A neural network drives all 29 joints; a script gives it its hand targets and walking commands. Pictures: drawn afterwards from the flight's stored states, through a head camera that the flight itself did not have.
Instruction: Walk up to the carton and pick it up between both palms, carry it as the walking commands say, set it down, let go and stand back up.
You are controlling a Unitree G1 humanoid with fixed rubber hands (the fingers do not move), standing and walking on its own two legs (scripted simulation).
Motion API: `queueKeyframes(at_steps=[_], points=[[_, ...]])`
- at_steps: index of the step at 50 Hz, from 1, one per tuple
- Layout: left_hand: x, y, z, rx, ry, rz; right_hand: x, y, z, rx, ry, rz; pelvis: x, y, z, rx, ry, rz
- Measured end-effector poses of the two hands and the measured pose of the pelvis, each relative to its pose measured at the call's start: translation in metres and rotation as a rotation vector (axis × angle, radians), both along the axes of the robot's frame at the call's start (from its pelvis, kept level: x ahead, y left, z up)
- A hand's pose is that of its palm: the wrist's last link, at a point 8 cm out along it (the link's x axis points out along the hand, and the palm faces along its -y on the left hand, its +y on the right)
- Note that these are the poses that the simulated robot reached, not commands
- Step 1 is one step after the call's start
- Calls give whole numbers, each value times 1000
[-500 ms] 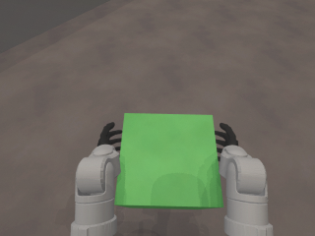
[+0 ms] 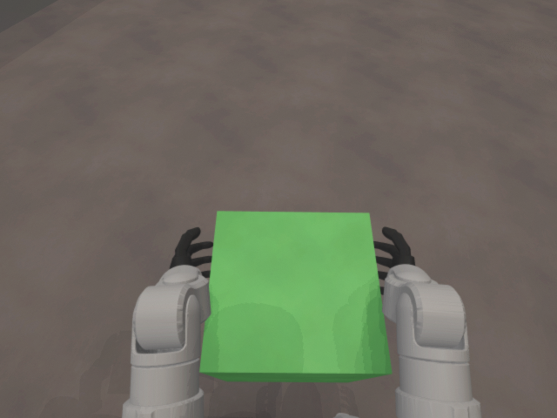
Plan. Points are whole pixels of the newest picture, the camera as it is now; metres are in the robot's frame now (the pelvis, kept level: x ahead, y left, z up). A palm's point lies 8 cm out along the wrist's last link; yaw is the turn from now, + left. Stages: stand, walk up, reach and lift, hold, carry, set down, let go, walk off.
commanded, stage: carry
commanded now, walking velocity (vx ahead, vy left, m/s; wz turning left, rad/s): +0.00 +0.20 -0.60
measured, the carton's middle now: (290, 306) +0.30 +0.02 -0.03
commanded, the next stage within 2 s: none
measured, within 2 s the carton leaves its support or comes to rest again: neither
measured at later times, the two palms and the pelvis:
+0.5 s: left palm (220, 277) +0.29 +0.11 +0.07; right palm (447, 363) +0.20 -0.15 +0.08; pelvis -0.04 +0.07 -0.01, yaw -19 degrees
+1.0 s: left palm (356, 384) +0.17 -0.06 +0.06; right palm out of the picture +0.00 -0.28 +0.05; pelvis -0.15 +0.02 -0.01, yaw -36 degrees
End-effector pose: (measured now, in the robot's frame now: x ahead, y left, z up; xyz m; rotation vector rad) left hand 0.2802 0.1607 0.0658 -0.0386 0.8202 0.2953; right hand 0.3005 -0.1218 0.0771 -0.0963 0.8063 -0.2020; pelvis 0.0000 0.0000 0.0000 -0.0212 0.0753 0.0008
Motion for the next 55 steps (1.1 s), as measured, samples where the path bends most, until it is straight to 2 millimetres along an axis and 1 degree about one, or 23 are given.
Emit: queueKeyframes(at_steps=[4,7,9,11,14,18,20,22,24,27,30,32,35,39,42,43,45,48,50,52,55], points=[[1,-2,10,18,-15,-32,-10,-3,2,28,-15,-42,-7,11,1,-6,7,-51],[8,-13,16,36,-46,-76,-18,-14,1,53,-45,-93,-12,16,-3,3,12,-90],[12,-23,18,52,-62,-112,-26,-24,-4,70,-63,-134,-14,18,-9,10,15,-116],[14,-33,16,64,-51,-163,-38,-32,-9,79,-52,-182,-18,23,-8,11,14,-141],[12,-44,11,68,-5,-235,-60,-40,-14,79,-6,-252,-23,32,-1,27,8,-174],[11,-51,9,40,3,-311,-81,-43,-7,62,-2,-336,-29,46,1,35,4,-228],[12,-52,8,18,-19,-342,-87,-41,-2,46,-25,-370,-32,55,-1,32,3,-255],[14,-50,6,-4,-50,-369,-92,-38,2,25,-56,-398,-33,64,-9,22,1,-284],[11,-47,3,-27,-62,-378,-99,-33,5,0,-67,-405,-38,70,-11,14,-8,-316],[0,-45,2,-34,-37,-390,-113,-30,7,-13,-38,-410,-44,74,-6,-14,-22,-360],[-9,-49,5,-28,-11,-404,-126,-33,8,-9,-10,-425,-52,75,0,-35,-16,-393],[-14,-57,9,-26,-8,-415,-135,-38,10,0,-8,-444,-58,74,3,-47,-11,-419],[-21,-74,15,-22,-23,-440,-151,-53,12,15,-24,-480,-69,69,4,-57,-1,-459],[-36,-110,20,-8,-45,-488,-181,-82,9,38,-49,-539,-89,55,3,-55,9,-507],[-53,-143,18,9,-59,-527,-209,-109,1,59,-64,-585,-107,38,-5,-39,7,-538],[-60,-155,16,20,-65,-547,-220,-119,-5,71,-71,-604,-114,33,-9,-42,5,-548],[-74,-176,10,44,-53,-600,-244,-134,-15,92,-60,-651,-125,26,-10,-29,5,-565],[-94,-202,0,63,-1,-670,-281,-148,-26,101,-6,-716,-140,20,-6,1,-2,-597],[-107,-216,-4,58,18,-711,-303,-156,-27,98,9,-760,-149,16,-6,6,-4,-621],[-117,-228,-6,40,13,-744,-320,-163,-24,86,1,-797,-159,14,-7,4,-4,-645],[-131,-242,-7,6,-14,-775,-338,-172,-16,57,-28,-828,-172,10,-11,-2,2,-675]])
